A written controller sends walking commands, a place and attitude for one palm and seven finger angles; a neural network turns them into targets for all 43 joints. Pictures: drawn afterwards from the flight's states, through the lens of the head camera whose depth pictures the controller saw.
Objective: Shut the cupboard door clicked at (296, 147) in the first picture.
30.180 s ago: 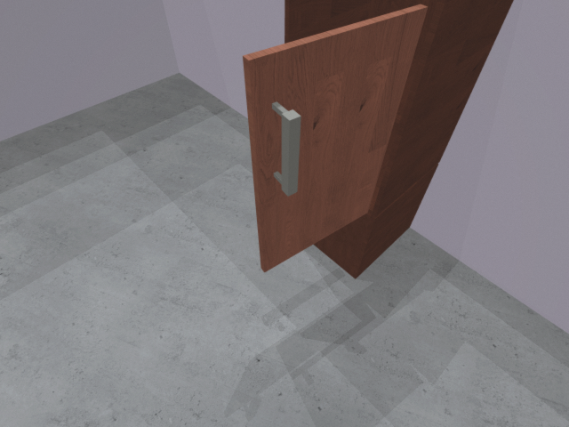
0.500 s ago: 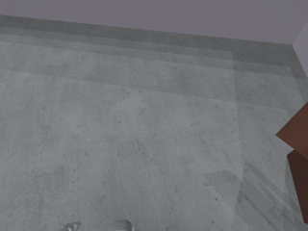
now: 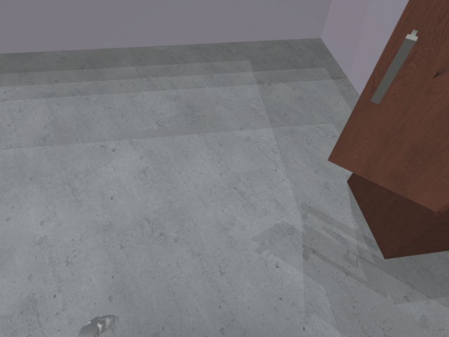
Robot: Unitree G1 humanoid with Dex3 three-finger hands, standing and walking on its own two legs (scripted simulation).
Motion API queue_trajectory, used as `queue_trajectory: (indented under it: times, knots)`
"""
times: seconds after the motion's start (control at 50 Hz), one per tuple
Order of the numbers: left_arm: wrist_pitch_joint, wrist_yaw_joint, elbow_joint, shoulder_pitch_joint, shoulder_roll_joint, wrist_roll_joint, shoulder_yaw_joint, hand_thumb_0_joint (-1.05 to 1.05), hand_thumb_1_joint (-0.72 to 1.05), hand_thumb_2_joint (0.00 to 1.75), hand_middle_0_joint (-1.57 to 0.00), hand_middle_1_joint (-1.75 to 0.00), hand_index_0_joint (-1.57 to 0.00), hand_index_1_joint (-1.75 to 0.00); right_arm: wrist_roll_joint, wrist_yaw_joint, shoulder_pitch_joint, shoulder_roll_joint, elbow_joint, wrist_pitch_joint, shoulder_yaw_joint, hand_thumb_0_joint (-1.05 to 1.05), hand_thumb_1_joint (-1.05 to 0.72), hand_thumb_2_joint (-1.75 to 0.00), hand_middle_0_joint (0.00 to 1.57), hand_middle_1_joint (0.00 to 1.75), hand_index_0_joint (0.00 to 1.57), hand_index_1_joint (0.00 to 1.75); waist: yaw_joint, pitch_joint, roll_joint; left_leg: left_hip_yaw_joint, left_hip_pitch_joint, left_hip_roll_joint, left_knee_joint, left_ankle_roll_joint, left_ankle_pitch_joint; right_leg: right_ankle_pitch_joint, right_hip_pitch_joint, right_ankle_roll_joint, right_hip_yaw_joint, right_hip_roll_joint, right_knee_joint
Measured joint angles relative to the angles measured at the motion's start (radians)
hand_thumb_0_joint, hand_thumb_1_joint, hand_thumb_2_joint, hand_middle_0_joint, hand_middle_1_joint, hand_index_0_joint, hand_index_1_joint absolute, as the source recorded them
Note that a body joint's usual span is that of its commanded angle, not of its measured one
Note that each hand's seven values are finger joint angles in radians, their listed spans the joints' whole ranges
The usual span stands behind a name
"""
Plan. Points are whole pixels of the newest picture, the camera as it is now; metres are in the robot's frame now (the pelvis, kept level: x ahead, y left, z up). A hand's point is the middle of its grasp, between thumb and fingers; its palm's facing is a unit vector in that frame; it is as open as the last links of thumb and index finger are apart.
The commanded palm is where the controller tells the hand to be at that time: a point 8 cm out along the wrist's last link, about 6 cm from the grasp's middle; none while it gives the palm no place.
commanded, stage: turn to face it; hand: left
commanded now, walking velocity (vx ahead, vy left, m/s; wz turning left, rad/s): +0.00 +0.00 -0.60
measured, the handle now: (393, 68) +0.71 -0.39 +0.09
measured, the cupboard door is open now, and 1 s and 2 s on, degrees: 48 48 48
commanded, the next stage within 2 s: take the last steps up to it in 0.90 s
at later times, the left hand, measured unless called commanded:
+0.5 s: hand (127, 329) +0.15 +0.20 -0.16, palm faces -0.25 -0.95 -0.20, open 7.4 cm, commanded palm none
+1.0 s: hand (166, 311) +0.19 +0.13 -0.17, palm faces -0.47 -0.86 -0.20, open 7.4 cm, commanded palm none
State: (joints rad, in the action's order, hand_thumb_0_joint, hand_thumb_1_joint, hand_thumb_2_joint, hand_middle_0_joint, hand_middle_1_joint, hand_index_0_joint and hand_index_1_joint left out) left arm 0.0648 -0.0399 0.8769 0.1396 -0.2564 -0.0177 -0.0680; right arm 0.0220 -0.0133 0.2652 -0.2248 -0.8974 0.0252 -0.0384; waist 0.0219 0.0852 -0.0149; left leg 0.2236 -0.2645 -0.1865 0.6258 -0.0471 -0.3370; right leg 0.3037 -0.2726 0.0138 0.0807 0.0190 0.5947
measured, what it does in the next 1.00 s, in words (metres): steps on the spot, turning right: left foot, then right foot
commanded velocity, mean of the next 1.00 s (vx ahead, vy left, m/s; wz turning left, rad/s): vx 0.01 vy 0.00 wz -0.43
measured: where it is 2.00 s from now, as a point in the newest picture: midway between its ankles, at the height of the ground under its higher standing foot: outside the picture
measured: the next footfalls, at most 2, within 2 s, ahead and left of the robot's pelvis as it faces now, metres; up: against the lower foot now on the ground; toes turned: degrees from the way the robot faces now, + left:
left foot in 0.36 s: +0.10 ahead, +0.12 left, +0.00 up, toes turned -9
right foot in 0.72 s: -0.02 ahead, -0.13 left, +0.00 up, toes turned -28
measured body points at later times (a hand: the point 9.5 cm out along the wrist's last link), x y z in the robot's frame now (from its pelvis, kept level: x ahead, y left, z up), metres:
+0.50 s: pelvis +0.01 +0.02 +0.01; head +0.06 +0.04 +0.46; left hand +0.17 +0.25 -0.15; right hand +0.02 -0.25 -0.11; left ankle +0.06 +0.13 -0.73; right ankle -0.05 -0.10 -0.66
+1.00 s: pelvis +0.03 +0.00 +0.00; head +0.06 +0.00 +0.45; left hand +0.21 +0.18 -0.15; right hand -0.07 -0.25 -0.13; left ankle +0.09 +0.10 -0.73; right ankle -0.05 -0.11 -0.73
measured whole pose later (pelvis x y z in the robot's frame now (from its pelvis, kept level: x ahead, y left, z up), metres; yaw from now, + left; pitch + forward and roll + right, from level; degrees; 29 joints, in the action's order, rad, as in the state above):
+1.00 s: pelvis +0.03 +0.00 +0.00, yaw -29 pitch +1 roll -1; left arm 0.04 0.00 0.95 0.18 -0.21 -0.02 -0.05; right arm 0.01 -0.02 0.24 -0.22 -0.95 0.03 -0.04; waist 0.02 0.05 0.01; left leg 0.06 -0.32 -0.05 0.62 -0.06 -0.29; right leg 0.31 -0.26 0.02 -0.03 -0.01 0.55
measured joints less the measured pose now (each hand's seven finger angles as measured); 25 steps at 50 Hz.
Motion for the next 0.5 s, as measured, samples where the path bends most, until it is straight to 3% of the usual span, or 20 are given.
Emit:
queue_trajectory:
  times: [0.04, 0.08, 0.12, 0.16, 0.26, 0.34, 0.38, 0.42, 0.46, 0.5]
  knots:
    - [-0.022, 0.011, 0.004, -0.006, 0.013, -0.002, 0.005, 0.01, 0.91, 0.90, -0.19, -0.29, -0.20, -0.30, -0.006, 0.000, -0.011, -0.020, -0.010, 0.019, -0.010, 0.01, -0.90, -0.89, 0.20, 0.30, 0.20, 0.30, 0.000, 0.006, -0.023, -0.049, -0.057, 0.005, 0.144, -0.014, -0.122, 0.019, -0.005, -0.025, -0.011, -0.015, 0.003]
    - [-0.034, 0.023, 0.007, -0.002, 0.028, 0.000, 0.010, 0.00, 0.91, 0.90, -0.20, -0.29, -0.20, -0.30, -0.009, -0.009, -0.037, -0.034, -0.023, 0.040, -0.016, 0.01, -0.90, -0.89, 0.20, 0.30, 0.20, 0.30, 0.001, 0.015, -0.033, -0.124, -0.130, 0.049, 0.326, -0.022, -0.192, 0.023, -0.011, -0.036, -0.031, -0.024, 0.013]
    - [-0.033, 0.033, 0.011, 0.009, 0.035, 0.001, 0.012, 0.00, 0.91, 0.90, -0.20, -0.29, -0.20, -0.30, -0.010, -0.010, -0.059, -0.038, -0.025, 0.044, -0.019, 0.01, -0.91, -0.89, 0.20, 0.30, 0.20, 0.30, 0.000, 0.019, -0.026, -0.156, -0.187, 0.080, 0.438, -0.031, -0.162, 0.000, -0.001, -0.037, -0.055, -0.029, -0.019]
    - [-0.027, 0.037, 0.016, 0.021, 0.035, -0.002, 0.014, 0.00, 0.91, 0.90, -0.20, -0.29, -0.20, -0.30, -0.010, -0.006, -0.073, -0.035, -0.016, 0.041, -0.019, 0.01, -0.91, -0.89, 0.20, 0.30, 0.20, 0.30, 0.000, 0.015, -0.012, -0.165, -0.215, 0.095, 0.455, -0.038, -0.122, -0.023, 0.008, -0.037, -0.078, -0.033, -0.052]
    - [-0.020, 0.034, 0.027, 0.044, 0.028, -0.007, 0.013, 0.00, 0.91, 0.90, -0.20, -0.30, -0.20, -0.30, -0.012, -0.001, -0.098, -0.022, 0.011, 0.029, -0.014, 0.01, -0.91, -0.89, 0.20, 0.30, 0.20, 0.30, -0.014, 0.001, 0.023, -0.183, -0.187, 0.125, 0.278, -0.039, -0.093, -0.045, 0.006, -0.030, -0.137, -0.045, -0.080]
    - [-0.011, 0.032, 0.033, 0.057, 0.015, -0.002, 0.004, 0.01, 0.91, 0.90, -0.20, -0.30, -0.20, -0.30, -0.017, -0.006, -0.103, -0.013, 0.028, 0.006, -0.004, 0.01, -0.91, -0.89, 0.20, 0.30, 0.20, 0.30, -0.023, -0.012, 0.046, -0.187, -0.083, 0.149, 0.018, -0.029, 0.000, -0.027, -0.021, -0.009, -0.183, -0.062, -0.039]
    - [0.001, 0.031, 0.033, 0.057, 0.004, 0.005, -0.003, 0.01, 0.91, 0.90, -0.20, -0.30, -0.20, -0.30, -0.010, -0.010, -0.097, -0.006, 0.034, -0.011, 0.003, 0.01, -0.91, -0.89, 0.20, 0.30, 0.20, 0.30, -0.023, -0.018, 0.060, -0.176, -0.063, 0.147, -0.038, 0.020, 0.053, 0.058, -0.064, -0.003, -0.195, -0.072, 0.053]
    - [0.011, 0.027, 0.037, 0.048, -0.009, 0.002, -0.011, 0.01, 0.91, 0.90, -0.20, -0.30, -0.20, -0.30, 0.000, -0.012, -0.091, 0.006, 0.036, -0.016, 0.015, 0.01, -0.91, -0.89, 0.20, 0.30, 0.20, 0.30, -0.029, -0.009, 0.072, -0.149, -0.055, 0.133, -0.025, 0.051, 0.047, 0.175, -0.130, 0.003, -0.165, -0.073, 0.250]
    - [0.015, 0.017, 0.038, 0.040, -0.018, 0.000, -0.017, 0.01, 0.91, 0.90, -0.20, -0.30, -0.20, -0.30, 0.005, -0.013, -0.075, 0.014, 0.037, -0.015, 0.023, 0.01, -0.91, -0.89, 0.20, 0.30, 0.20, 0.30, -0.029, -0.005, 0.069, -0.132, -0.030, 0.115, -0.049, 0.056, 0.051, 0.194, -0.176, 0.015, -0.120, -0.062, 0.409]
    - [0.017, 0.010, 0.033, 0.033, -0.021, 0.000, -0.021, 0.01, 0.91, 0.90, -0.20, -0.29, -0.20, -0.30, 0.007, -0.014, -0.062, 0.018, 0.033, -0.011, 0.027, 0.01, -0.90, -0.89, 0.20, 0.30, 0.20, 0.30, -0.031, -0.002, 0.060, -0.114, -0.005, 0.095, -0.082, 0.054, 0.063, 0.180, -0.192, 0.026, -0.083, -0.042, 0.468]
